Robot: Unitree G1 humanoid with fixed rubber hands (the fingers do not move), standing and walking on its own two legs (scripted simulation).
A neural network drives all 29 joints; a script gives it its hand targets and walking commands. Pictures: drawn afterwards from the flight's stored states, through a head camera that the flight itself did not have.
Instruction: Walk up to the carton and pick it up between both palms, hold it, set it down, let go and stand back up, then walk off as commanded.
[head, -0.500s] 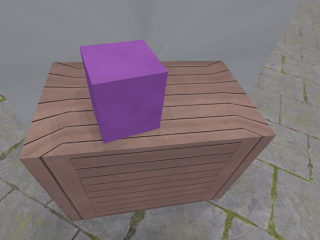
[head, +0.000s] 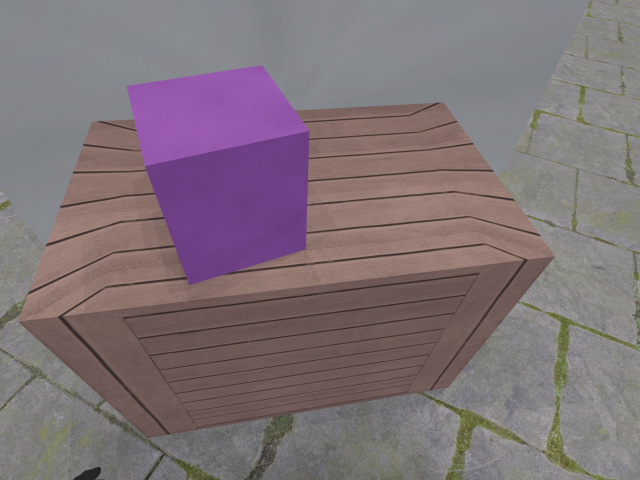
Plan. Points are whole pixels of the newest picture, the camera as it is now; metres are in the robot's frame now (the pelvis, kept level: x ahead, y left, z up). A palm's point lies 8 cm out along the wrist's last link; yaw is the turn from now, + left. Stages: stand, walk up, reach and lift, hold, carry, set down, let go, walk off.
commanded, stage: walk up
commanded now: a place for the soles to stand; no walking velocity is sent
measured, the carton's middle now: (225, 176) +0.57 +0.16 +0.05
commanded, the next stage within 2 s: none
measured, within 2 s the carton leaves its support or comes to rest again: neither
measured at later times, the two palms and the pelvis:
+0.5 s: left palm out of the picture +0.12 +0.30 -0.10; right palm out of the picture +0.08 -0.32 -0.08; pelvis +0.00 +0.00 +0.00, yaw +0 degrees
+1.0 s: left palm out of the picture +0.12 +0.30 -0.10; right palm out of the picture +0.08 -0.32 -0.08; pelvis +0.00 +0.00 +0.00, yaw +0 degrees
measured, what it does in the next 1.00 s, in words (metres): stands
